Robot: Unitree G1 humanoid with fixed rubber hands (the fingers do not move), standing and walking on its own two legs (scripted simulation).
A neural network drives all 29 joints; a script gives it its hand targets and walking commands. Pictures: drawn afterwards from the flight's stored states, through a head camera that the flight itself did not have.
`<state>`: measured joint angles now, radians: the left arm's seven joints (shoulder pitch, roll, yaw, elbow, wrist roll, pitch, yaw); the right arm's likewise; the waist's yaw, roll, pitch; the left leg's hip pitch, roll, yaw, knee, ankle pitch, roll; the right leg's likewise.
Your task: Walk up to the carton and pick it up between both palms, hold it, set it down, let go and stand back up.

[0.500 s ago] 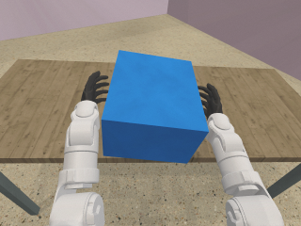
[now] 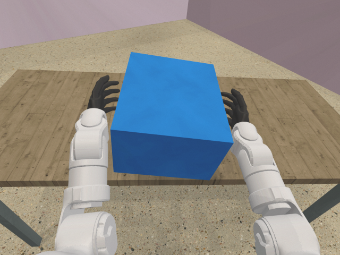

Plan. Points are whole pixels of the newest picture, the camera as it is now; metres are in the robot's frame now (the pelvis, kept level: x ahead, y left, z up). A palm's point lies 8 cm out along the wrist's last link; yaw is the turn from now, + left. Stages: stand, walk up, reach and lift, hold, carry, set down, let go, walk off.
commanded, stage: reach and lift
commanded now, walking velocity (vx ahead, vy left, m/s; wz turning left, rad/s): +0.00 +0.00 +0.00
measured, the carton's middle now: (168, 113) +0.42 -0.01 +0.12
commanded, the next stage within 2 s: hold in 0.34 s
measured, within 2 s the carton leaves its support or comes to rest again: neither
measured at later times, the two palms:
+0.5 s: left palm (95, 105) +0.37 +0.16 +0.19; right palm (239, 118) +0.36 -0.17 +0.17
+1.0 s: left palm (91, 103) +0.36 +0.16 +0.20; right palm (240, 114) +0.36 -0.16 +0.18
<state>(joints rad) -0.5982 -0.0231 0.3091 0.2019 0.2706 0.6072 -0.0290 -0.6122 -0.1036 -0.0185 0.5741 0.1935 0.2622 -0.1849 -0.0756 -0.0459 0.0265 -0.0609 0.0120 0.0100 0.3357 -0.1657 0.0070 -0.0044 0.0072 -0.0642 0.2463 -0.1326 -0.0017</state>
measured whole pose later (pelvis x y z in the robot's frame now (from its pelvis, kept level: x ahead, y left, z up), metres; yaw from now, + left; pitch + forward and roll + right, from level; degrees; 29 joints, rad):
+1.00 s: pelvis -0.01 +0.00 +0.00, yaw +0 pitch -7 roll -1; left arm -0.65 -0.02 0.34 0.14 0.29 0.72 -0.05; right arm -0.67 -0.10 -0.03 0.55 0.21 0.35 -0.19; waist -0.07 -0.04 0.01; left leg -0.05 0.01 0.01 0.32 -0.15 0.01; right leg 0.00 0.01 -0.06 0.25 -0.13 -0.01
